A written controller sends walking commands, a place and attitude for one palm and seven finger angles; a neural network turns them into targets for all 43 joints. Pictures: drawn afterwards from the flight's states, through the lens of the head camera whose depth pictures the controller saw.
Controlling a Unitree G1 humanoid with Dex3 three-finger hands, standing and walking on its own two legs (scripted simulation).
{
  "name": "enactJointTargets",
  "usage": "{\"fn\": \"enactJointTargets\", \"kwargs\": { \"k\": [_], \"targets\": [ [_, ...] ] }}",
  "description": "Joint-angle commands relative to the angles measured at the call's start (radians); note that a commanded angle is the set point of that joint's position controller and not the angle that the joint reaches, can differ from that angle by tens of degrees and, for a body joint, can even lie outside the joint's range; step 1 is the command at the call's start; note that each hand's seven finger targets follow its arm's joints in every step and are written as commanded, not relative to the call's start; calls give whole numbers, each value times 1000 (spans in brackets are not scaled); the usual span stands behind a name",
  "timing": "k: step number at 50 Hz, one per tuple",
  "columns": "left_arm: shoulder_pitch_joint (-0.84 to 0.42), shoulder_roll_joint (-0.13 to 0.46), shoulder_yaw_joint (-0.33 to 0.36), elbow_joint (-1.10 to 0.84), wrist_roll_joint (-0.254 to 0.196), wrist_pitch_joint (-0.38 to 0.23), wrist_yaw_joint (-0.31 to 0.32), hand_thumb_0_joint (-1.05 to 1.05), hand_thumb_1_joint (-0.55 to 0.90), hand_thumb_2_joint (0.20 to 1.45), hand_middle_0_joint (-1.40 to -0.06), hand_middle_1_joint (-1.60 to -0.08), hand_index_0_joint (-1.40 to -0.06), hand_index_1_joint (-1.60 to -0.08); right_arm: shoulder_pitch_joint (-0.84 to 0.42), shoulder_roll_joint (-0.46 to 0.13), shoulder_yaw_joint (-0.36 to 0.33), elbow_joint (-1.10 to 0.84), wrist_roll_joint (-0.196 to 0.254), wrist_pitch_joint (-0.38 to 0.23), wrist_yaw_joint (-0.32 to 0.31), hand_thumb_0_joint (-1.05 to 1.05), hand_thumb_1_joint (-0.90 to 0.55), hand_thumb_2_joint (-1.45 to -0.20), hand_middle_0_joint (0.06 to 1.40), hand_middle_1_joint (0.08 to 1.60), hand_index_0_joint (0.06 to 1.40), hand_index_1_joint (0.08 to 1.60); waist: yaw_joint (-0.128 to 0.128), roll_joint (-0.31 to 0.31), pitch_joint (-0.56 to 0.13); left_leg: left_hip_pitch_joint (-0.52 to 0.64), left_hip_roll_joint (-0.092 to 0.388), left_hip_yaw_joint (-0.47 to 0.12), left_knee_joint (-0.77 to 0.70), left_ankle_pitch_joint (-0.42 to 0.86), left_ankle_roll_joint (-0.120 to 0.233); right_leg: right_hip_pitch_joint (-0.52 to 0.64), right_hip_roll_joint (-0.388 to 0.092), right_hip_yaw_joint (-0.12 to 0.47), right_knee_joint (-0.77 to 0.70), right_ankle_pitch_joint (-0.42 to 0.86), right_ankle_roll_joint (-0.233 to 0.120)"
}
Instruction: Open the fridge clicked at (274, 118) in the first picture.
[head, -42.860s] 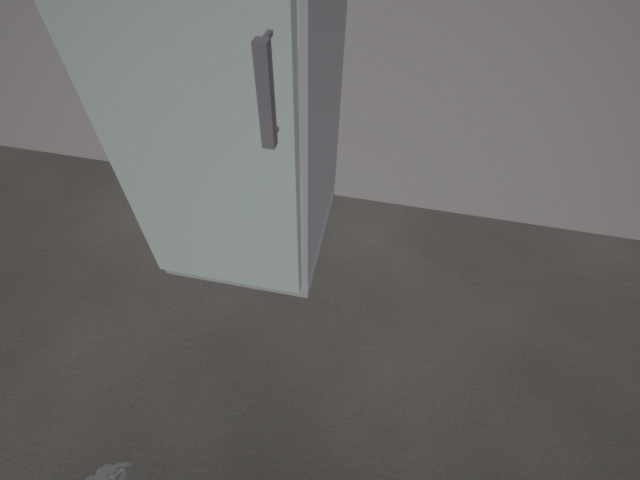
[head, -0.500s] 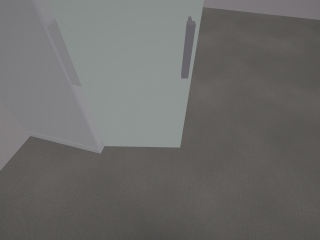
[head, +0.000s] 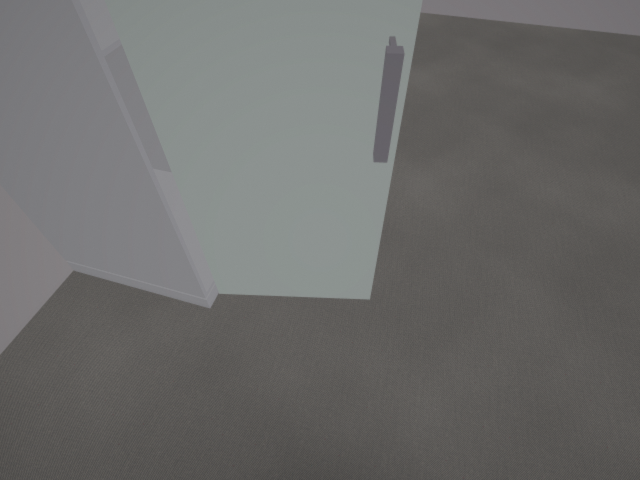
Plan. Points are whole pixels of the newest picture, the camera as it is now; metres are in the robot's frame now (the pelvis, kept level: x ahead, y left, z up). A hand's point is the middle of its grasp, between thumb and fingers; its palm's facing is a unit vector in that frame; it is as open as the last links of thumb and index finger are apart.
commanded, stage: look to check the result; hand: right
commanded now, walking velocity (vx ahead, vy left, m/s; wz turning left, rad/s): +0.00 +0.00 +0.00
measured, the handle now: (385, 103) +0.74 -0.07 +0.08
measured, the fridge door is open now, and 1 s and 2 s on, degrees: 76 76 76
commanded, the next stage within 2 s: stand and wait in 0.36 s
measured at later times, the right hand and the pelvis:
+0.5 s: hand out of the picture +0.01 -0.17 -0.18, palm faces -0.02 +0.98 -0.18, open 7.3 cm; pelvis +0.00 +0.00 +0.00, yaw +0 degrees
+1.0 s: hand out of the picture +0.01 -0.17 -0.18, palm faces -0.03 +0.98 -0.19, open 7.3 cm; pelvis +0.00 +0.01 +0.00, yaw +0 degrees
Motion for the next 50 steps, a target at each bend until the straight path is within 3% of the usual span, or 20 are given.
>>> {"fn": "enactJointTargets", "kwargs": {
  "k": [1, 7, 11, 22, 26, 32, 50],
  "targets": [
    [43, 118, 17, -29, -5, -13, 13, 0, 900, 900, -200, -300, -200, -300, 48, -99, -14, -23, 0, -11, -6, 0, -900, -900, 200, 300, 200, 300, 0, -23, -30, -47, 72, -48, -45, 154, 55, 50, -149, 124, -66, 188, 14],
    [55, 114, 19, -25, -8, -12, 14, 0, 900, 900, -200, -300, -200, -300, 71, -94, -13, -15, -1, -15, -9, 0, -900, -900, 200, 300, 200, 300, 1, -3, -40, -42, 72, -56, -49, 175, 57, 58, -148, 121, -54, 193, 13],
    [51, 106, 18, -22, -6, -10, 14, 0, 900, 900, -200, -300, -200, -300, 70, -85, -10, -10, -1, -12, -9, 0, -900, -900, 200, 300, 200, 300, 2, -26, 2, -62, 71, -56, -55, 134, 56, 35, -147, 120, -68, 150, 15],
    [53, 106, 18, -27, -7, -15, 14, 0, 900, 900, -200, -300, -200, -300, 75, -83, -14, -16, -2, -15, -9, 0, -900, -900, 200, 300, 200, 300, -2, -26, -22, -50, 71, -55, -53, 149, 55, 45, -149, 121, -64, 174, 15],
    [47, 107, 17, -26, -4, -12, 14, 0, 900, 900, -200, -300, -200, -300, 64, -80, -14, -18, -2, -10, -7, 0, -900, -900, 200, 300, 200, 300, -2, -42, 15, -67, 66, -52, -55, 103, 54, 21, -150, 125, -86, 122, 17],
    [56, 110, 19, -29, -6, -13, 14, 0, 900, 900, -200, -300, -200, -300, 66, -86, -14, -23, -1, -14, -8, 0, -900, -900, 200, 300, 200, 300, -2, -5, -14, -58, 66, -55, -54, 123, 55, 38, -150, 125, -75, 142, 15],
    [62, 104, 20, -23, -5, -14, 16, 0, 900, 900, -200, -300, -200, -300, 64, -82, -17, -25, -1, -14, -9, 0, -900, -900, 200, 300, 200, 300, 1, -23, -17, -59, 67, -64, -48, 150, 57, 45, -152, 116, -68, 158, 16]
  ]
}}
